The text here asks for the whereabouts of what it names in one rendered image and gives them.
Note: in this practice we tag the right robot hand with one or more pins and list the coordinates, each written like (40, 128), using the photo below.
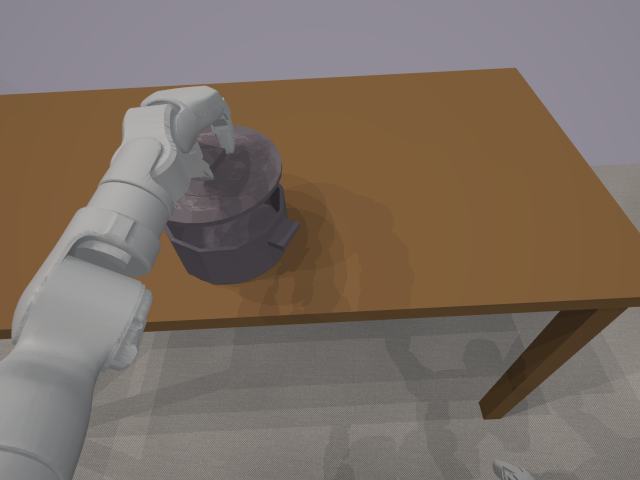
(506, 471)

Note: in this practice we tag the left robot hand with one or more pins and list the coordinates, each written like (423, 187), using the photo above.
(209, 108)

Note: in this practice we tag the lid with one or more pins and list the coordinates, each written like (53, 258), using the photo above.
(244, 180)

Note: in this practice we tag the left robot forearm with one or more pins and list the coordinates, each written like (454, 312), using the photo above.
(120, 227)

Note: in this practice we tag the knob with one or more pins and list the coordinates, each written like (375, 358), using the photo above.
(212, 155)

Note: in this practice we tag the pot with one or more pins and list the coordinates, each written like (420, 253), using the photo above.
(239, 250)

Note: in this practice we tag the table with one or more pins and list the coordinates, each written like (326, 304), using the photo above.
(418, 195)

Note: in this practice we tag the robot left upper arm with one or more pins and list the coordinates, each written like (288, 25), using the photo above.
(86, 320)

